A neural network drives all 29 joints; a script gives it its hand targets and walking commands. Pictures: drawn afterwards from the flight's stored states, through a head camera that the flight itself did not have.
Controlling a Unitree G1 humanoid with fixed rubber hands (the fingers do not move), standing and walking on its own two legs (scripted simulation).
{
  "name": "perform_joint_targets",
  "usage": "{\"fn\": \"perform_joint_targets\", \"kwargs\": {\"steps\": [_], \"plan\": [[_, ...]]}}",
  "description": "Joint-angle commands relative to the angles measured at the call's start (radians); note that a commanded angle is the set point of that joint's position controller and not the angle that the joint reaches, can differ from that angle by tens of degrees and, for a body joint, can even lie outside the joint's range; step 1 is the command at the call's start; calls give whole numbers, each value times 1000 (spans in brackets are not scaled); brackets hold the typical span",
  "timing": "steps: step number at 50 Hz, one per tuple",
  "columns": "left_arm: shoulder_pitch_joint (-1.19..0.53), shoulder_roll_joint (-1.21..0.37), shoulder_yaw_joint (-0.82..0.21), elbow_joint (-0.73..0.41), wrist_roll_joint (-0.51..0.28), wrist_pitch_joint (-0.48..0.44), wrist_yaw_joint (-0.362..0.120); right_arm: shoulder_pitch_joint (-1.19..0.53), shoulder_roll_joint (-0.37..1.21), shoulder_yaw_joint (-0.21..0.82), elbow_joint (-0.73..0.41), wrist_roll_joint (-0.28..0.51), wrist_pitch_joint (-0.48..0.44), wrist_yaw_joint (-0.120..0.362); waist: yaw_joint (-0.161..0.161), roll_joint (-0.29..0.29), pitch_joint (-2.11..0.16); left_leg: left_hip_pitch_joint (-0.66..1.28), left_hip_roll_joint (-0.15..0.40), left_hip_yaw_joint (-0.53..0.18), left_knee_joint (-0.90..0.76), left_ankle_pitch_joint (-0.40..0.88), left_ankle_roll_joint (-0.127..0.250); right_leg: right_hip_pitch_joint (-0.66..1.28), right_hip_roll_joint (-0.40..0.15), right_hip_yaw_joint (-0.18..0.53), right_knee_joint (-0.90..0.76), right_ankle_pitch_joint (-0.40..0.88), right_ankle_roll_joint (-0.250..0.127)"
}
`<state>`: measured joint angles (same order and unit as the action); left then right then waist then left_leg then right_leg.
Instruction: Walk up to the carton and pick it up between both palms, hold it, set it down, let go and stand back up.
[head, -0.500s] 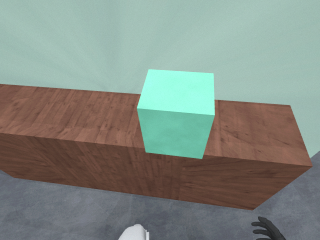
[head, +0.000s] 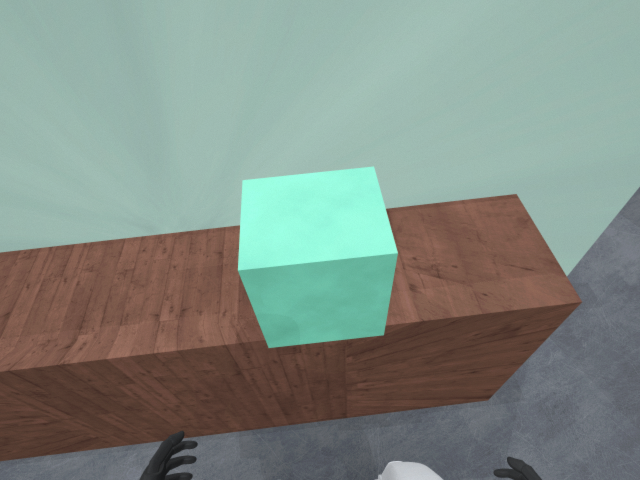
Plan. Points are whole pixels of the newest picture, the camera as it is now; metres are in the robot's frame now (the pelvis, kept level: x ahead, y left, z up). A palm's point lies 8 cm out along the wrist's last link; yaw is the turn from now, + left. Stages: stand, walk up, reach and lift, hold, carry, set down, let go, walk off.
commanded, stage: walk up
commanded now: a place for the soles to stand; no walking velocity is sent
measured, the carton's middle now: (318, 263) +0.43 +0.03 -0.04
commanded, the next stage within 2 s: none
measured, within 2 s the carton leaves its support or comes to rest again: neither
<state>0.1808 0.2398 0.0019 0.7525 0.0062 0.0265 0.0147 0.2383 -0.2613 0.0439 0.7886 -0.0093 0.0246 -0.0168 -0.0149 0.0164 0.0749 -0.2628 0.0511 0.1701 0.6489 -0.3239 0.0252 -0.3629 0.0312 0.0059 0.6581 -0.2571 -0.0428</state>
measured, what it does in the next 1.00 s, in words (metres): lifts its right foot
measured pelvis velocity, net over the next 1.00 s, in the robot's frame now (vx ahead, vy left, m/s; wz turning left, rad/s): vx -0.06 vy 0.02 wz -0.20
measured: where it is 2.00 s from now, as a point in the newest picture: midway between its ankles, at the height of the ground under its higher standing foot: outside the picture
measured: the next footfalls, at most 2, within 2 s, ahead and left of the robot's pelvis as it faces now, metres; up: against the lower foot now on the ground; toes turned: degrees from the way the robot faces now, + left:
right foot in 1.04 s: -0.06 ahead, -0.10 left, +0.00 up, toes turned +3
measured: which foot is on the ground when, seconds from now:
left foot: down 0.00-1.00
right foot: down 0.00-0.74, up 0.76-1.00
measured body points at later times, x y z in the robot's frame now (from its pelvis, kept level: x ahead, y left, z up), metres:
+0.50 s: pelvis +0.00 +0.00 +0.01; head +0.01 -0.02 +0.46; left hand +0.09 +0.26 -0.11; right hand +0.06 -0.27 -0.13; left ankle +0.00 +0.10 -0.72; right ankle +0.06 -0.09 -0.72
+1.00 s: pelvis -0.06 +0.02 +0.01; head -0.04 +0.02 +0.46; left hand +0.08 +0.26 -0.12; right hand -0.03 -0.25 -0.12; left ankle +0.00 +0.10 -0.72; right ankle -0.10 -0.11 -0.71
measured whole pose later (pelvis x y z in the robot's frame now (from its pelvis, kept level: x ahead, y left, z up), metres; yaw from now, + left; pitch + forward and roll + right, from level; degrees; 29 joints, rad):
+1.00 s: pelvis -0.06 +0.02 +0.01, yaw -11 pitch -1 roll -1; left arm 0.26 0.26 0.02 0.81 0.03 0.04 -0.01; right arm 0.26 -0.25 0.01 0.82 -0.02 0.03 -0.02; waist -0.02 0.00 0.05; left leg -0.30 0.11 0.27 0.58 -0.26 0.05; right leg -0.27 0.01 0.03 0.70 -0.45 0.01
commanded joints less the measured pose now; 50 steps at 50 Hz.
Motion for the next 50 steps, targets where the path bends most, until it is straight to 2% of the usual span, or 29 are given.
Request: {"fn": "perform_joint_targets", "kwargs": {"steps": [1,3,7,9,12,14,16,19,20,22,25,26,27,30,32,34,35,36,37,38,39,40,41,43,44,45,47,48,50], "plan": [[23,90,6,-24,-3,-6,-9,34,-157,-44,-35,-5,-30,1,15,0,-59,-19,212,-246,-286,-57,86,35,-49,111,-81,66,-13],[40,96,7,-1,10,-17,-12,-12,-162,-41,-28,-3,-31,2,34,32,-16,-78,227,-221,-309,0,90,96,-43,86,-79,116,-1],[47,128,14,20,10,-32,-18,-31,-147,-38,-16,5,-22,12,24,59,-37,-34,188,-146,-291,-61,68,95,-59,124,-94,160,-10],[43,134,14,26,6,-34,-15,-29,-144,-44,-14,6,-18,14,18,32,-49,-8,176,-120,-276,-69,66,77,-63,138,-100,188,-11],[56,144,15,35,-1,-33,-11,-35,-142,-43,-4,6,-7,11,21,-12,-41,12,156,-91,-259,-130,64,33,-59,161,-128,135,-7],[68,152,17,36,-1,-33,-8,-44,-136,-43,-1,5,-4,12,23,-18,-36,38,139,-87,-230,-127,68,2,-77,206,-160,107,-16],[77,171,20,39,-4,-31,-8,-34,-129,-39,5,6,0,13,19,-56,-39,78,108,-68,-209,-152,56,-56,-83,262,-219,-3,-23],[75,179,19,42,-6,-29,-2,5,-122,-31,18,7,-3,12,4,-106,-50,110,82,-73,-173,-116,51,-76,-101,311,-260,12,-35],[80,166,18,39,-13,-26,-1,-1,-127,-39,15,-1,-3,7,13,-124,-26,117,60,-67,-161,-126,39,-106,-104,341,-296,5,-47],[83,172,19,44,-10,-22,1,24,-124,-39,19,-2,-8,5,6,-115,-51,132,48,-73,-163,-123,33,-92,-108,352,-307,-1,-57],[78,161,15,45,-5,-19,0,34,-131,-41,17,-2,-19,3,10,-77,-69,120,87,-101,-223,-97,48,-63,-77,303,-244,22,-43],[28,189,30,19,2,-26,7,-34,-185,-66,25,5,-6,-8,28,-38,14,82,89,-86,-154,144,57,-82,-98,285,-180,326,-44],[76,199,33,26,5,-30,8,6,-185,-67,28,2,1,-8,31,-37,-90,130,89,-70,-114,191,63,-32,-107,283,-152,421,-54],[73,205,44,12,1,-22,15,18,-146,-71,14,8,24,-1,29,-79,-158,147,49,-51,-37,118,62,-21,-124,317,-149,392,-91],[50,212,51,-4,-1,-6,20,19,-132,-75,-2,10,38,0,28,-112,-133,130,8,-55,12,-9,50,-84,-152,375,-202,293,-125],[17,220,56,-16,0,11,26,45,-124,-77,-13,9,43,-1,15,-133,-102,102,-6,-82,7,-119,46,-135,-160,399,-234,179,-137],[-9,216,56,-25,2,18,27,60,-131,-80,-18,8,39,-2,2,-122,-90,81,16,-112,-41,-142,54,-148,-142,377,-215,119,-122],[-29,202,52,-34,4,23,25,59,-150,-86,-22,6,34,-4,-7,-74,-71,55,74,-163,-147,-150,76,-166,-93,322,-150,43,-83],[-36,174,47,-38,6,24,19,61,-183,-96,-23,2,27,-8,-21,12,-57,31,202,-268,-311,-154,126,-183,5,212,19,-73,-27],[-4,138,52,-31,23,25,18,25,-230,-112,-27,-5,23,-16,-21,142,-42,-30,392,-403,-439,-102,202,-157,106,54,319,-226,21],[0,159,65,-33,47,28,22,18,-217,-111,-33,-14,17,-26,-19,85,-9,-73,475,-430,-439,54,251,-176,46,87,497,-351,41],[20,165,77,-23,45,28,25,-6,-184,-105,-33,-15,9,-32,4,6,9,-94,428,-359,-407,167,250,-157,34,132,570,-332,49],[63,149,75,-8,41,26,21,-28,-160,-99,-40,-19,-1,-32,27,-21,-7,-74,365,-288,-375,139,220,-140,18,151,574,-261,58],[103,126,66,9,27,19,4,-58,-124,-85,-56,-16,-12,-24,29,22,-52,8,273,-196,-349,-19,159,-143,6,108,477,-193,76],[114,103,49,20,16,14,-8,-42,-98,-70,-49,-9,-14,-16,19,48,-73,35,236,-161,-355,-143,118,-118,-3,72,342,-199,85],[90,89,38,13,11,12,-19,-16,-104,-69,-39,-10,-13,-13,-2,84,-65,47,217,-149,-360,-237,91,-96,-6,35,218,-219,89],[33,83,32,-11,18,7,-30,60,-156,-84,-1,-17,-5,-11,-46,138,-32,53,227,-164,-358,-312,88,-48,4,-24,62,-271,78],[39,82,34,-16,20,-1,-29,82,-176,-88,15,-18,4,-8,-45,138,-19,33,231,-164,-349,-302,89,-5,9,-46,-12,-253,62],[108,85,39,-5,19,-25,-19,97,-188,-78,36,-17,13,8,8,80,-5,-62,233,-144,-324,-227,58,144,-2,-43,-226,-28,14]]}}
